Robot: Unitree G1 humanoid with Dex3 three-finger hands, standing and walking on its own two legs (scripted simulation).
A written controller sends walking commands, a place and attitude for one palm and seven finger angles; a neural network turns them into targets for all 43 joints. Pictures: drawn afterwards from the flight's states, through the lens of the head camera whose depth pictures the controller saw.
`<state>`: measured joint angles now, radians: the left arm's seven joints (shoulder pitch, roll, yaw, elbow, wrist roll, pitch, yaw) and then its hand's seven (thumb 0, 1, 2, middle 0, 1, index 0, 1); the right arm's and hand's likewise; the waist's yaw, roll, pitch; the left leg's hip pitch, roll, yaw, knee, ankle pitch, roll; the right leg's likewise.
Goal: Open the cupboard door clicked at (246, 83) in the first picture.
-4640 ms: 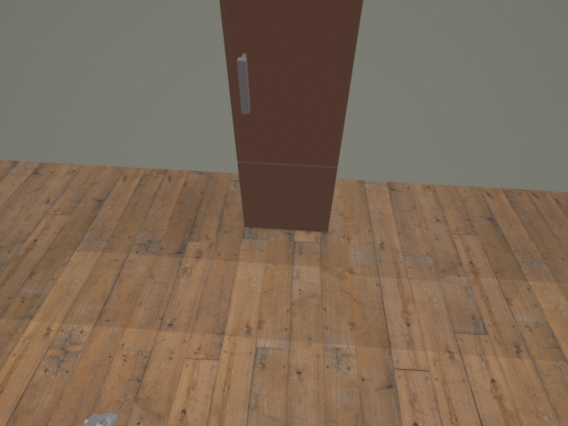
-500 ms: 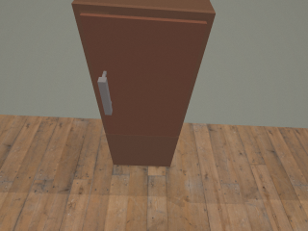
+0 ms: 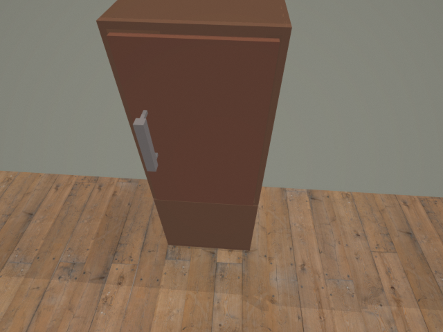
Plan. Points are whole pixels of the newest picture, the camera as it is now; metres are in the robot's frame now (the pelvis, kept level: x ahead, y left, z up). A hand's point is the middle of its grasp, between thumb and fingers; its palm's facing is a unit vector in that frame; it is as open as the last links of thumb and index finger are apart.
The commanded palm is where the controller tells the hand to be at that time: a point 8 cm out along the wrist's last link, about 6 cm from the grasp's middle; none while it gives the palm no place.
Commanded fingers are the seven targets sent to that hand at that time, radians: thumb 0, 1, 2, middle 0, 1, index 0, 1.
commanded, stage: come to a stop and stand still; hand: left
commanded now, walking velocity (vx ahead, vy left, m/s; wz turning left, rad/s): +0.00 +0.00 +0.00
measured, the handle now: (148, 141) +0.58 +0.24 -0.03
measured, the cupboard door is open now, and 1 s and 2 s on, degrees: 0 0 0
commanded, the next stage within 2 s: look again from close up in 0.10 s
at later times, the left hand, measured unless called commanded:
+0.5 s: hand out of the picture +0.00 +0.23 -0.18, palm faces +0.00 -0.98 -0.21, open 7.4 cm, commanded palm none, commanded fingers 0.00 0.90 0.90 -0.20 -0.30 -0.20 -0.30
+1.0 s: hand (98, 283) +0.21 +0.24 -0.03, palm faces +0.22 -0.97 -0.12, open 7.6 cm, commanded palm +0.12 +0.30 -0.07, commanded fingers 0.00 0.64 0.79 -0.22 -0.47 -0.22 -0.47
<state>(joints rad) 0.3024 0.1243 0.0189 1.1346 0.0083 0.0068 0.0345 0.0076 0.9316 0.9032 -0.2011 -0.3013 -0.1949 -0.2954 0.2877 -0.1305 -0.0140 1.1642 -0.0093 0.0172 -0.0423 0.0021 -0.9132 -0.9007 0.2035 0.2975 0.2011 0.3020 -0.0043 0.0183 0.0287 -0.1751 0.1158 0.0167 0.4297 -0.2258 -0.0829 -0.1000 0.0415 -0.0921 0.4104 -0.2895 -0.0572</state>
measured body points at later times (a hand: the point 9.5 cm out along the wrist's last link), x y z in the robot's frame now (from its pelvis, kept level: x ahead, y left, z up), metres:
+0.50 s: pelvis +0.00 +0.06 -0.01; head -0.01 +0.06 +0.44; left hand +0.00 +0.28 -0.17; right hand +0.02 -0.18 -0.16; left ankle +0.00 +0.16 -0.74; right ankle -0.04 -0.08 -0.74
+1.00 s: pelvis -0.01 +0.04 -0.02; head +0.00 +0.04 +0.43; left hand +0.19 +0.29 -0.02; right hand +0.08 -0.22 -0.13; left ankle +0.00 +0.16 -0.74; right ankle -0.04 -0.08 -0.74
